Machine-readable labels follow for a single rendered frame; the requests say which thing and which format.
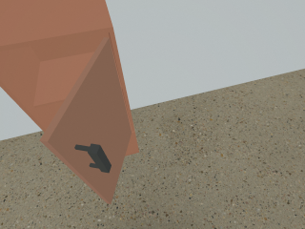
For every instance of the cupboard door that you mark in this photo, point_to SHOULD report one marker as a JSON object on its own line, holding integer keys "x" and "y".
{"x": 94, "y": 112}

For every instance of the handle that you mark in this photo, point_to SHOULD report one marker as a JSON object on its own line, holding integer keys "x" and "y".
{"x": 98, "y": 156}

